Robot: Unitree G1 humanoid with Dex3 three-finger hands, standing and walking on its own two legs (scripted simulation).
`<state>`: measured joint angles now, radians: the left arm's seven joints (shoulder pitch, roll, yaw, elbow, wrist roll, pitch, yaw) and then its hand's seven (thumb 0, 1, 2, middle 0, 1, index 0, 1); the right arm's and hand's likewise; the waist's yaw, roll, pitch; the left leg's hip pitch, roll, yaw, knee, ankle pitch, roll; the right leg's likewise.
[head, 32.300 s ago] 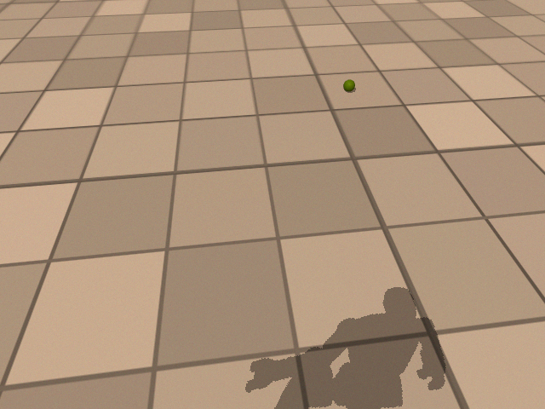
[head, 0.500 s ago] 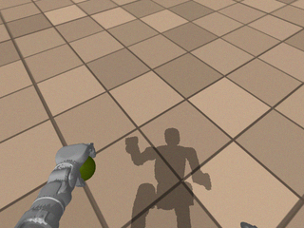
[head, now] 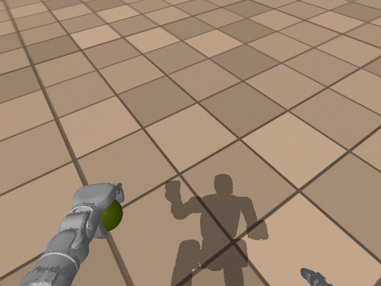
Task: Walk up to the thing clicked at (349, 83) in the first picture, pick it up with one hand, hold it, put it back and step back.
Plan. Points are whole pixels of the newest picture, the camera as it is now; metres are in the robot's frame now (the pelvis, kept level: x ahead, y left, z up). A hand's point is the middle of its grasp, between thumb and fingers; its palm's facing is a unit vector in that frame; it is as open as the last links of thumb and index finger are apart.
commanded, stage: hold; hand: left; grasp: from above
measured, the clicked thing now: (105, 214) +0.32 +0.23 -0.07
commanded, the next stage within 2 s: crouch in 1.38 s
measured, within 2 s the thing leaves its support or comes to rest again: neither
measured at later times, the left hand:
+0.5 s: hand (100, 221) +0.28 +0.21 -0.02, palm faces -0.43 -0.06 -0.90, open 10.5 cm
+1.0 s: hand (98, 222) +0.28 +0.21 -0.01, palm faces -0.44 -0.06 -0.90, open 10.5 cm
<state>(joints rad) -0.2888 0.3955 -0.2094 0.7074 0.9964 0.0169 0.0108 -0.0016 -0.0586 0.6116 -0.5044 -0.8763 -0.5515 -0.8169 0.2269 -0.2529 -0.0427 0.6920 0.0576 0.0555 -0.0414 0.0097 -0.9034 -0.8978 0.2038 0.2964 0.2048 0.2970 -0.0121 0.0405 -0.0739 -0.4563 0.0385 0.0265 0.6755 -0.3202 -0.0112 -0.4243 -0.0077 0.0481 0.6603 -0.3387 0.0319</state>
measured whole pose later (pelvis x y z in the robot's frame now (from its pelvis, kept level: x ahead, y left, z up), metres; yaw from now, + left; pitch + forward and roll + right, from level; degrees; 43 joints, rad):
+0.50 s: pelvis -0.01 -0.01 +0.01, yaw +0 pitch +2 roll +0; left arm -0.25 0.39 -0.22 0.64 0.98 0.02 -0.03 0.00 -0.06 0.64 -0.48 -0.90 -0.53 -0.84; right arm 0.20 -0.26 -0.03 0.68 0.07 0.07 -0.05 0.01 -0.91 -0.90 0.20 0.30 0.20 0.30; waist 0.00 0.05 -0.04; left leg -0.36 0.04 0.03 0.57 -0.26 -0.02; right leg -0.34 -0.01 0.05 0.59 -0.29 0.02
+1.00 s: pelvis -0.01 -0.01 +0.01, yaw +0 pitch +1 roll +0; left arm -0.23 0.40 -0.23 0.58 0.97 0.02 -0.07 0.01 -0.07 0.66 -0.46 -0.93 -0.52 -0.86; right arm 0.17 -0.25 -0.01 0.67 0.07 0.06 -0.06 0.01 -0.91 -0.90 0.20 0.30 0.20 0.30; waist 0.02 0.05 -0.02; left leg -0.30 0.04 0.04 0.51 -0.23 -0.02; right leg -0.28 -0.01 0.06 0.52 -0.26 0.03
